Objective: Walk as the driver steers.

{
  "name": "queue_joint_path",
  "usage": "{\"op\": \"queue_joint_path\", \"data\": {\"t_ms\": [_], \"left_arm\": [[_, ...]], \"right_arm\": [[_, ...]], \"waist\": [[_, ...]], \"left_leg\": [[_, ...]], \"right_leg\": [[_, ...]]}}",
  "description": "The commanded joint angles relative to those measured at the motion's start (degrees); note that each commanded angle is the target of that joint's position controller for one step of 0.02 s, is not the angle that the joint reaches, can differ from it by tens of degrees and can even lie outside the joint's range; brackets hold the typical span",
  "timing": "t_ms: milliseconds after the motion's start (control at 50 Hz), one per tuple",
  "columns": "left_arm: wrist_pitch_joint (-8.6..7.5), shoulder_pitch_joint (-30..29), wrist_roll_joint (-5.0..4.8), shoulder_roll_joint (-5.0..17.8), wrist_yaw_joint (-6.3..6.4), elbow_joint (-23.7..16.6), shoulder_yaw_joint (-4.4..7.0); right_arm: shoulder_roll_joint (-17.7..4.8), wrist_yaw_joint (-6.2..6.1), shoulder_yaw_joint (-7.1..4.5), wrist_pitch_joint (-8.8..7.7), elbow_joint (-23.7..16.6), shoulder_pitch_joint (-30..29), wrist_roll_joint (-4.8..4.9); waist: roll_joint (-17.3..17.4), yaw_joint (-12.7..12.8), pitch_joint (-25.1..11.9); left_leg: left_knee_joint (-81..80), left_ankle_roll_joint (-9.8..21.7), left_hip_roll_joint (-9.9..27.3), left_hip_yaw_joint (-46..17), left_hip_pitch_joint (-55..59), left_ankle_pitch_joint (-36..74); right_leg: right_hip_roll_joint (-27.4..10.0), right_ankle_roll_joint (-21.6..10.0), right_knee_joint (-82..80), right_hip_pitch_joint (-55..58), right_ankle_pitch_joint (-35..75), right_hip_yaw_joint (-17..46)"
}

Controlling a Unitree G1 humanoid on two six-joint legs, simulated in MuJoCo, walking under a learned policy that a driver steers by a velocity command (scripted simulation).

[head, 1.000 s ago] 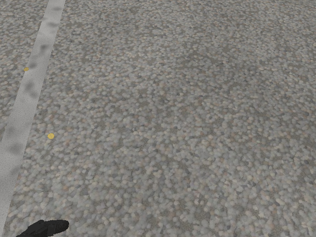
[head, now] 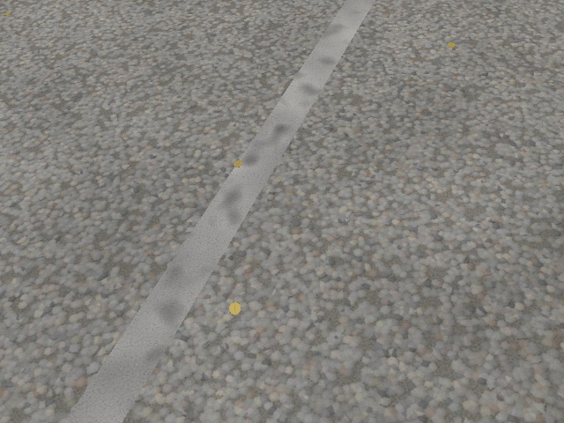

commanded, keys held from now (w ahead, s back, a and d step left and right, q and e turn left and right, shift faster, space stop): e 0.64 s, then no key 0.04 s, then w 0.32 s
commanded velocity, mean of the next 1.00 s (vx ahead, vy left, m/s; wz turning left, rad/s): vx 0.08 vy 0.00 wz -0.43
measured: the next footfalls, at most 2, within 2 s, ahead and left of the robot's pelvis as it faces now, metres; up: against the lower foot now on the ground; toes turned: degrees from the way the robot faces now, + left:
left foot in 0.24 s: +0.06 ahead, +0.12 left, +0.00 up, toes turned -12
right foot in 0.70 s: -0.01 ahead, -0.13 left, +0.00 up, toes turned -27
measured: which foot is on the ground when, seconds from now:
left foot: up 0.00-0.22, down 0.24-0.70, up 0.72-1.00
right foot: down 0.00-0.24, up 0.26-0.68, down 0.70-1.00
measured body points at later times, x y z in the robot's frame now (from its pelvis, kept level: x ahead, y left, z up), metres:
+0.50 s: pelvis +0.01 +0.03 +0.02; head +0.05 +0.04 +0.46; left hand +0.22 +0.27 -0.10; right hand +0.06 -0.27 -0.08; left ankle +0.02 +0.13 -0.73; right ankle -0.04 -0.12 -0.65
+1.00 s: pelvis +0.04 -0.05 +0.02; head +0.04 -0.08 +0.47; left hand +0.24 +0.16 -0.08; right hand +0.04 -0.37 -0.09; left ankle +0.21 +0.06 -0.67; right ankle -0.04 -0.11 -0.73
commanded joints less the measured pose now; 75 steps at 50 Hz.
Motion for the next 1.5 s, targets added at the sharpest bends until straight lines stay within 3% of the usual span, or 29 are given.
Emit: {"op": "queue_joint_path", "data": {"t_ms": [20,100,160,220,240,260,280,300,340,480,580,660,680,700,720,740,760,800,880,1140,1200,1240,1260,1280,1300,1320,1360,1420,1500], "left_arm": [[-1.48,-2.13,0.51,11.44,0.65,-4.68,3.05],[-2.63,-2.18,-1.16,11.74,1.32,-5.22,3.96],[-0.2,-3.65,-1.85,11.61,1.88,-5.87,4.52],[0.96,-6.41,-2.6,10.78,1.82,-7.57,4.45],[0.97,-4.79,-2.11,8.65,1.84,-7.71,3.88],[0.73,-1.8,-0.86,4.02,1.44,-7.87,2.71],[-0.17,-1.33,-0.82,8.12,1.44,-8.76,3.94],[-0.35,-0.91,-1.08,11.84,1.35,-7.6,5.22],[0.65,0.48,-1.43,11.3,1.8,-5.3,5.77],[1.04,-6.88,-1.58,6.28,0.38,-10.96,3.66],[1.45,-7.23,-1.38,6.32,-0.98,-13.2,3.34],[2.18,-4.81,-1.44,6.37,-2.06,-13.84,3.89],[2.12,-2.36,-1.2,6.92,-1.92,-13.07,4.28],[1.99,1.2,-1.21,9.79,-1.2,-12.2,5.25],[1.46,4.49,-1.07,15.72,-0.08,-12.72,6.19],[-0.24,6.9,-0.07,14.94,-0.74,-12.79,5.83],[-1.69,6.39,-0.14,12.33,-1.17,-11.95,4.9],[-2.93,2.29,-0.98,8.77,-0.88,-11.1,3.49],[-4.67,1.33,0.1,8.29,-0.04,-11.01,2.82],[-5.21,8.89,-1.33,10.49,-0.34,-5.48,3.73],[-4.64,8.17,-1.66,11.25,-0.27,-4.97,3.97],[-4.37,8.07,-1.1,8.71,-0.03,-5.01,2.9],[-4.9,10.9,-0.23,4.44,0.02,-7.34,1.31],[-6.12,12.16,-0.65,2.47,0.19,-7.89,0.67],[-6.93,8.14,-2.08,8.17,-0.25,-8.07,2.09],[-7.38,4.81,-2.67,9.3,-0.58,-8.99,2.31],[-7.29,2.78,-1.3,8.05,-0.61,-8.95,2.32],[-5.9,5.11,-1.02,5.37,-0.71,-8.12,1.95],[-5.77,-1.1,-0.34,4.08,-0.51,-10.35,1.41]], "right_arm": [[-5.79,-0.86,-2.6,-0.63,-5.29,-4.0,0.3],[-5.69,-0.43,-3.07,-0.75,-4.85,-2.65,1.1],[-4.07,0.26,-2.41,-1.58,-4.35,-2.07,1.86],[-5.7,1.28,-3.28,-1.76,-2.08,4.37,2.06],[-8.45,1.01,-4.15,-1.53,-1.72,5.88,1.56],[-13.51,0.14,-5.07,-0.8,-3.0,4.85,0.2],[-13.97,0.68,-4.94,-1.03,-3.77,4.7,-1.91],[-11.3,0.74,-4.06,-1.66,-4.67,2.4,-1.75],[-8.66,0.42,-3.27,-2.24,-5.08,-2.09,-0.26],[-10.37,-1.48,-3.7,-1.12,-2.92,3.52,0.14],[-12.99,-0.33,-4.7,-0.65,-2.88,1.99,0.8],[-13.68,0.49,-5.01,-0.75,-2.05,1.34,2.81],[-12.58,0.65,-4.66,-0.82,-1.1,2.5,3.26],[-9.8,1.03,-3.8,-1.03,0.17,5.78,2.2],[-4.66,1.71,-1.65,-1.37,-2.51,4.51,-1.49],[-8.27,1.45,-2.76,-1.74,-3.68,0.76,0.0],[-10.99,1.64,-3.54,-1.92,-3.77,-1.9,1.94],[-11.38,1.8,-3.91,-2.23,-2.4,-2.08,1.99],[-10.16,2.07,-3.76,-3.78,-0.22,0.23,1.72],[-6.94,4.18,-1.23,-6.0,-2.12,-8.41,2.4],[-8.71,4.57,-1.67,-6.6,-1.39,-4.32,2.53],[-12.7,3.69,-3.76,-6.71,2.72,9.5,2.22],[-18.53,3.2,-5.01,-6.67,3.77,18.13,0.91],[-18.35,3.73,-4.75,-6.69,4.86,20.97,1.27],[-13.94,3.69,-3.32,-6.72,4.64,17.86,2.01],[-12.04,3.46,-2.64,-6.48,3.9,13.76,1.94],[-9.07,3.37,-1.58,-6.22,2.8,8.3,0.97],[-8.76,3.17,-1.42,-6.97,3.22,7.07,0.95],[-10.16,2.42,-1.65,-6.99,4.84,9.05,1.37]], "waist": [[-16.37,-0.21,-0.56],[-9.15,-0.57,-5.12],[-10.35,-0.3,-7.56],[-10.34,-3.45,-8.15],[-6.33,-2.78,-8.72],[10.63,-0.25,-8.25],[15.16,-0.82,-7.69],[8.65,-0.27,-5.37],[4.87,1.29,-2.71],[6.81,-3.51,-4.37],[8.16,-3.58,-4.39],[8.28,-1.57,-4.62],[6.68,-0.44,-5.14],[-0.34,-0.22,-7.9],[-18.42,-0.91,-9.81],[-13.8,3.48,-12.08],[-9.47,3.66,-8.58],[-8.76,1.53,-2.46],[-7.74,-0.58,-0.07],[-6.28,2.9,4.2],[-7.47,-0.18,2.22],[-4.99,-6.77,-7.04],[5.81,-8.17,-17.12],[16.57,-7.67,-20.75],[11.13,-8.18,-13.7],[8.18,-6.89,-7.62],[4.05,-4.03,-1.99],[4.89,-1.5,-1.25],[2.57,-2.44,1.25]], "left_leg": [[9.9,-0.87,-2.77,-1.98,-5.48,-8.88],[16.84,-2.2,-0.54,-7.28,-11.91,-15.83],[5.45,-3.52,-1.98,-5.41,-4.04,-8.86],[-12.48,-2.59,-2.54,-3.43,8.44,4.81],[-14.77,-0.65,3.19,-7.63,15.94,8.22],[-15.79,5.71,17.21,-22.42,21.75,20.07],[-16.77,13.94,25.77,-31.52,15.79,25.74],[-17.16,15.19,24.12,-27.96,13.92,24.43],[-16.23,10.34,17.16,-17.31,13.4,18.93],[-16.71,12.82,17.81,-8.21,20.54,25.1],[-16.32,12.43,19.07,-3.36,16.6,25.31],[-10.38,8.97,19.49,-1.11,15.62,24.63],[-6.31,6.23,17.75,0.86,12.85,21.55],[1.69,1.9,14.42,4.88,5.14,10.58],[19.96,-3.74,6.65,8.21,-13.29,-23.29],[29.69,-4.05,3.41,-1.15,-20.46,-25.84],[31.98,-2.96,5.49,-3.83,-22.55,-20.67],[28.46,-1.47,7.22,-4.3,-23.84,-10.27],[22.66,-2.04,6.88,-4.46,-21.92,4.38],[-2.03,-1.5,5.24,-3.34,-15.87,10.35],[-4.76,1.35,3.53,-1.59,-7.85,7.59],[-6.07,4.65,2.55,-1.25,13.41,8.08],[-6.47,11.57,16.65,-21.12,34.05,2.54],[-16.75,16.62,23.18,-43.52,41.07,-10.92],[-19.18,14.54,22.24,-40.6,36.57,-17.48],[-19.69,12.66,20.76,-33.38,30.03,-15.01],[-22.42,11.43,16.37,-23.95,18.63,-4.42],[-26.0,12.25,14.02,-16.77,12.62,5.8],[-27.38,11.86,12.14,-9.68,12.69,17.58]], "right_leg": [[-14.12,-13.47,-17.78,2.66,16.19,23.64],[-12.92,-12.96,-12.9,12.94,32.77,21.77],[-9.6,-11.0,-11.52,11.96,33.75,20.2],[-6.03,-8.05,-9.74,6.67,22.97,20.27],[-3.35,-5.15,-5.55,0.19,11.79,18.2],[4.66,-0.93,8.89,-12.07,-9.06,9.55],[5.54,1.2,20.26,-16.28,-20.0,7.71],[3.38,2.04,28.32,-16.51,-17.11,9.08],[2.25,3.4,31.94,-18.37,-9.48,7.86],[-0.46,6.83,21.65,-18.69,-2.65,2.42],[-0.88,4.6,10.47,-9.1,-2.89,-2.55],[0.87,0.36,-3.99,-0.78,2.71,-5.23],[2.27,-1.52,-11.34,5.38,9.21,-5.08],[-0.29,-4.0,-14.24,16.33,19.0,0.58],[-15.96,-11.34,-12.73,27.72,34.6,21.11],[-21.53,-21.03,-17.26,23.39,16.66,30.3],[-18.59,-19.43,-20.72,21.13,1.59,27.14],[-13.98,-14.26,-24.59,16.37,-14.32,22.79],[-10.81,-12.79,-28.75,14.71,-4.34,16.63],[-12.55,-12.56,-27.06,15.72,7.71,9.03],[-13.08,-10.99,-22.49,16.64,16.91,8.85],[-7.4,-7.54,-4.26,11.22,31.34,3.16],[-1.16,-3.39,17.74,-5.74,17.83,-0.8],[6.22,-1.45,30.98,-19.74,-14.65,4.07],[2.59,-2.07,36.95,-26.36,-12.67,7.37],[-0.6,-3.09,36.69,-28.22,-7.25,5.22],[-4.65,-2.94,31.08,-24.41,1.46,3.8],[-5.92,-1.36,27.76,-20.13,6.15,2.83],[-5.77,0.81,15.54,-23.22,15.99,1.42]]}}
Keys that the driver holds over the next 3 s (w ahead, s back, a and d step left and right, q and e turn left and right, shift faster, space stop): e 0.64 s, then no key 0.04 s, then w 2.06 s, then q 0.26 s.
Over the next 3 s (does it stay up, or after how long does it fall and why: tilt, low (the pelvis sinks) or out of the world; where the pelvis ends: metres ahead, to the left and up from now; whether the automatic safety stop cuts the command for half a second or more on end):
stays up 1.00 -0.51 0.01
